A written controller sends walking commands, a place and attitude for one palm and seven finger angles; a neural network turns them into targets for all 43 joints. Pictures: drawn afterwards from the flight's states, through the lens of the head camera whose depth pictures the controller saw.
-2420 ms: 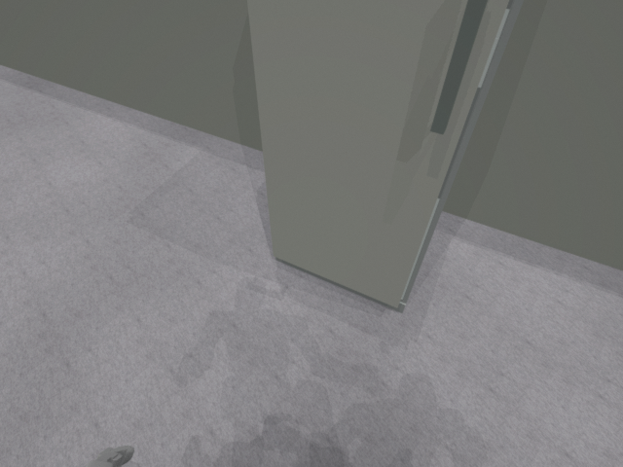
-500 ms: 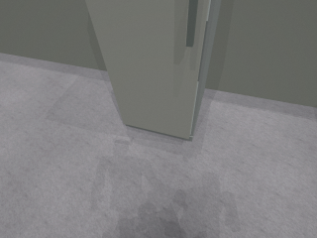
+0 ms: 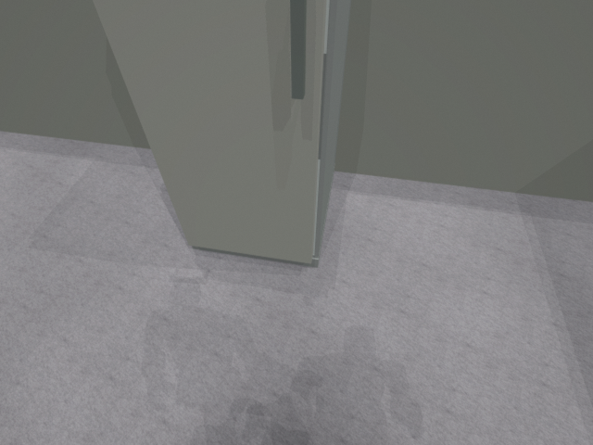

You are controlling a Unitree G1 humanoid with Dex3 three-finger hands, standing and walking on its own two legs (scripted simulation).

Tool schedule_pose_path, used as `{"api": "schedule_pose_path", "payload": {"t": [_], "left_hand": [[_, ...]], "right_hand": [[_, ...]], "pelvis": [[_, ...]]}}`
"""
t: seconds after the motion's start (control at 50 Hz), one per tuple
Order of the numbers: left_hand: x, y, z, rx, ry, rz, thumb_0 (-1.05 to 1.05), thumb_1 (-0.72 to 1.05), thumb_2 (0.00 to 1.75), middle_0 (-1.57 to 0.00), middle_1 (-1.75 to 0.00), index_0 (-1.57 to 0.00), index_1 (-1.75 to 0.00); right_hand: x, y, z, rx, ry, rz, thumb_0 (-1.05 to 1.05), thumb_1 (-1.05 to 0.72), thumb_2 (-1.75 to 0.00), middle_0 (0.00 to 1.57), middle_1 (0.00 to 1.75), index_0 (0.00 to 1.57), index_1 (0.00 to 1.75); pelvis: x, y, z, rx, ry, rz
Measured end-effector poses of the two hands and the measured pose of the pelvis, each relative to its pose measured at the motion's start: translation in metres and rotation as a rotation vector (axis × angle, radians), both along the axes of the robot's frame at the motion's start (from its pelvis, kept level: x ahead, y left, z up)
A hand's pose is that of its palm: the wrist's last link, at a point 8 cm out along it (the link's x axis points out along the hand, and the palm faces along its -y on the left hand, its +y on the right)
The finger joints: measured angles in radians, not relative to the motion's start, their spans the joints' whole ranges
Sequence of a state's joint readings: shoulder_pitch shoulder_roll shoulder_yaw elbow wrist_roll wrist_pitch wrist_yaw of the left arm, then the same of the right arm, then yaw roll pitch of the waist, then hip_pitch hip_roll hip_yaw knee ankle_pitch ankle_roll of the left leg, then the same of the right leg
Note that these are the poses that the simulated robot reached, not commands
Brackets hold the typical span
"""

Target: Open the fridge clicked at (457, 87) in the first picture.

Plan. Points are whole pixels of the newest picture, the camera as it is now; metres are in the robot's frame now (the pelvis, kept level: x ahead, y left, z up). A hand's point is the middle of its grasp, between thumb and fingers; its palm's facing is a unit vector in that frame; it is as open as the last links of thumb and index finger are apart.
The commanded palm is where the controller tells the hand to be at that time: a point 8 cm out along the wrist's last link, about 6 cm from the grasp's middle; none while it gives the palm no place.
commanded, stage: take the last steps up to it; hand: right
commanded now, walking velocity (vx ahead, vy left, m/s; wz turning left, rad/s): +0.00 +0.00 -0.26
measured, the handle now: (300, 18) +0.81 +0.07 +0.20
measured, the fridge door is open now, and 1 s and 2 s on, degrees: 0 0 0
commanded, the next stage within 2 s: come to a stop and stand still in 1.12 s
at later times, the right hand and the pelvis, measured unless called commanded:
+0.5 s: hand out of the picture -0.07 -0.09 -0.17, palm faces +0.18 +0.98 -0.12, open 7.4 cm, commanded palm none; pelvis +0.05 +0.04 +0.00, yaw -3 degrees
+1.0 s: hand (374, 346) +0.33 -0.11 -0.18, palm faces -0.06 +0.97 -0.23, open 7.4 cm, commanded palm none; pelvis +0.22 +0.09 -0.02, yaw +2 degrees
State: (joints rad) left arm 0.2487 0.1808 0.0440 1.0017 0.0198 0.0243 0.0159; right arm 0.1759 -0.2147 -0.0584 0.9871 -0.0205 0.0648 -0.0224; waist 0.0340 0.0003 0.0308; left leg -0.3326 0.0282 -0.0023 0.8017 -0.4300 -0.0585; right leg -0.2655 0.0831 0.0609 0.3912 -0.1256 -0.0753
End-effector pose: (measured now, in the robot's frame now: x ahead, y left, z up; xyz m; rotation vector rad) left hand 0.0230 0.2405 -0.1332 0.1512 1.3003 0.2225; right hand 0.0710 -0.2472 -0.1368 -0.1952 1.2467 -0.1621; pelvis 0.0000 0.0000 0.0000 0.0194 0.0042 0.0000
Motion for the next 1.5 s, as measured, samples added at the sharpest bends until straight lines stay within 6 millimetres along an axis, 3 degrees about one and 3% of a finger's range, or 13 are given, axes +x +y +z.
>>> {"api": "schedule_pose_path", "payload": {"t": [0.12,0.38,0.5,0.58,0.68,0.82,0.96,1.04,1.1,1.22,1.34,1.42,1.5], "left_hand": [[-0.002,0.024,-0.018,-0.04,-0.001,-0.027,0.0,0.91,0.9,-0.2,-0.3,-0.2,-0.29],[0.018,0.048,-0.013,-0.052,0.043,-0.075,0.0,0.91,0.9,-0.2,-0.3,-0.2,-0.29],[0.066,0.033,-0.01,-0.027,0.043,-0.119,0.01,0.91,0.9,-0.19,-0.3,-0.19,-0.29],[0.112,0.012,-0.011,-0.004,-0.04,-0.133,0.0,0.91,0.9,-0.2,-0.3,-0.2,-0.29],[0.132,0.008,0.001,0.025,-0.134,-0.031,-0.01,0.94,0.9,-0.2,-0.3,-0.2,-0.29],[0.105,0.028,0.004,0.03,0.02,0.025,-0.01,0.94,0.9,-0.2,-0.3,-0.2,-0.29],[0.081,0.047,-0.017,-0.059,0.225,0.123,0.0,0.92,0.9,-0.2,-0.3,-0.2,-0.29],[0.091,0.073,-0.04,-0.11,0.329,0.147,0.0,0.91,0.9,-0.2,-0.3,-0.2,-0.29],[0.129,0.097,-0.042,-0.103,0.314,0.133,0.0,0.91,0.9,-0.2,-0.3,-0.2,-0.29],[0.25,0.135,-0.023,-0.04,0.103,0.049,0.0,0.91,0.9,-0.2,-0.3,-0.2,-0.29],[0.358,0.141,-0.01,-0.002,-0.077,-0.038,0.0,0.91,0.9,-0.19,-0.3,-0.19,-0.29],[0.401,0.127,-0.004,-0.012,-0.135,-0.07,0.0,0.91,0.9,-0.19,-0.3,-0.19,-0.29],[0.422,0.118,-0.004,-0.041,-0.158,-0.09,0.0,0.91,0.9,-0.2,-0.3,-0.2,-0.29]], "right_hand": [[-0.019,0.025,0.005,-0.031,-0.037,-0.032,0.0,-0.91,-0.9,0.2,0.3,0.19,0.29],[-0.124,0.09,0.0,0.065,0.192,-0.17,0.0,-0.91,-0.9,0.2,0.3,0.2,0.29],[-0.151,0.109,-0.007,0.149,0.346,-0.23,0.01,-0.91,-0.9,0.2,0.3,0.2,0.29],[-0.15,0.106,-0.018,0.198,0.436,-0.243,0.01,-0.91,-0.9,0.2,0.3,0.2,0.3],[-0.092,0.08,-0.024,0.189,0.432,-0.137,0.01,-0.91,-0.9,0.2,0.3,0.2,0.29],[0.067,0.047,-0.021,0.097,0.132,-0.052,0.01,-0.91,-0.9,0.19,0.3,0.19,0.29],[0.217,0.074,-0.008,0.027,-0.044,0.069,0.0,-0.91,-0.9,0.19,0.3,0.19,0.29],[0.278,0.104,-0.014,-0.015,-0.112,0.103,0.0,-0.91,-0.9,0.19,0.3,0.19,0.29],[0.289,0.126,-0.013,-0.011,-0.101,0.086,0.0,-0.91,-0.9,0.19,0.3,0.19,0.29],[0.283,0.159,-0.012,0.021,-0.006,0.019,0.0,-0.93,-0.9,0.2,0.3,0.2,0.29],[0.278,0.175,-0.025,0.069,0.077,-0.027,0.0,-0.93,-0.9,0.2,0.3,0.2,0.3],[0.279,0.185,-0.034,0.103,0.115,-0.065,0.0,-0.92,-0.9,0.2,0.3,0.2,0.29],[0.28,0.188,-0.027,0.088,0.135,-0.076,0.01,-0.92,-0.9,0.2,0.3,0.2,0.3]], "pelvis": [[-0.008,0.024,-0.007,-0.042,-0.004,-0.025],[0.019,0.049,0.001,-0.022,-0.012,-0.063],[0.046,0.04,-0.004,-0.006,0.008,-0.059],[0.069,0.028,-0.015,-0.002,0.009,-0.037],[0.098,0.024,-0.01,-0.012,-0.018,0.019],[0.142,0.038,-0.002,-0.005,-0.025,0.032],[0.196,0.076,-0.013,-0.024,-0.019,0.042],[0.233,0.108,-0.033,-0.03,-0.013,0.044],[0.252,0.122,-0.03,-0.019,-0.021,0.041],[0.291,0.141,-0.012,0.003,-0.012,0.015],[0.326,0.148,-0.012,0.029,-0.013,0.021],[0.344,0.15,-0.012,0.008,-0.033,0.028],[0.346,0.152,-0.009,-0.016,-0.038,0.035]]}}
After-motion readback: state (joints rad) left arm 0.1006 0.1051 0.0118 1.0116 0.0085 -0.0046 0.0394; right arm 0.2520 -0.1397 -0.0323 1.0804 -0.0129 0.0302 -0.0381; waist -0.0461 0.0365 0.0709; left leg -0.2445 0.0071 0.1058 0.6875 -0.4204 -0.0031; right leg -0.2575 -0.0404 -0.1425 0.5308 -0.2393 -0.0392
